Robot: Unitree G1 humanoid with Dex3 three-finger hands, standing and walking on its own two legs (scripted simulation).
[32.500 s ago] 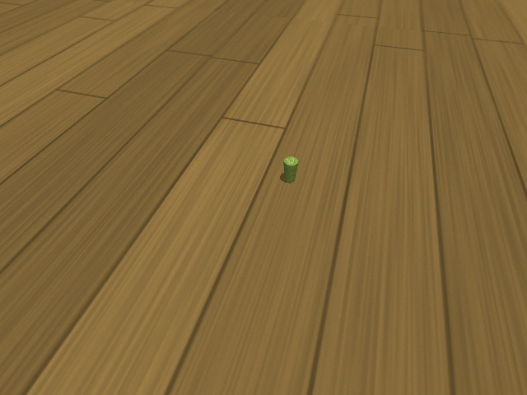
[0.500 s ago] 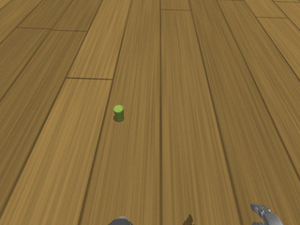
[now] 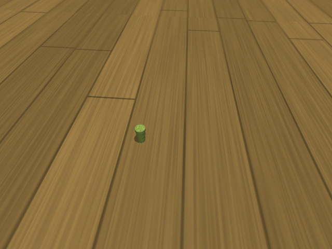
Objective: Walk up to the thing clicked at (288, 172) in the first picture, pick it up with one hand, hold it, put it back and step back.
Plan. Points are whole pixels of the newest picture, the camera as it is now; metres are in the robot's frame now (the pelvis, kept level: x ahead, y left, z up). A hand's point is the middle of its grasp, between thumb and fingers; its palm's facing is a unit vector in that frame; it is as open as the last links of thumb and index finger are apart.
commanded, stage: step back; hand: left
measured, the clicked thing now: (140, 134) +1.03 +0.21 -0.70
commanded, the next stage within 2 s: stand in 0.64 s
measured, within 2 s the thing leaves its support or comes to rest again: neither
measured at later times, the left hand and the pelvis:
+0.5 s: hand out of the picture +0.11 +0.27 -0.16, palm faces +0.06 -0.93 -0.36, open 7.4 cm; pelvis +0.05 +0.01 +0.00, yaw +2 degrees
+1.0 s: hand out of the picture +0.12 +0.27 -0.14, palm faces +0.01 -0.94 -0.34, open 7.4 cm; pelvis +0.04 +0.01 +0.02, yaw +1 degrees
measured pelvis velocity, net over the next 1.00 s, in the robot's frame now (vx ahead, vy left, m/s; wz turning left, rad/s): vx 0.04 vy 0.01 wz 0.02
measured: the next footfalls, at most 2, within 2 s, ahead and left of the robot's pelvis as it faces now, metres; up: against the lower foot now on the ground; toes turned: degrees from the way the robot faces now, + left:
left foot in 0.34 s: +0.11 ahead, +0.13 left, +0.00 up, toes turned +3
